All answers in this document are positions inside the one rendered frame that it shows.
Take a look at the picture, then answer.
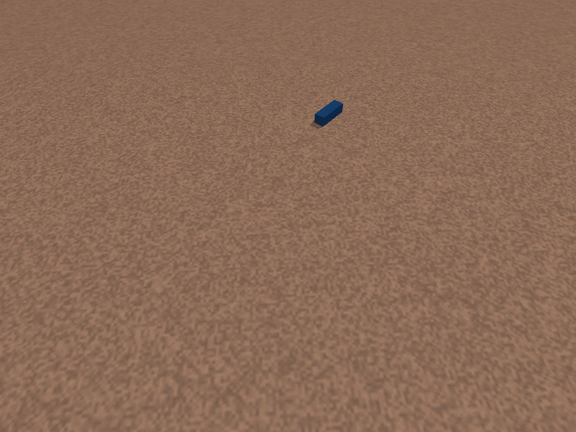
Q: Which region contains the carton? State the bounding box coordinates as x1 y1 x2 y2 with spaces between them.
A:
314 100 343 126

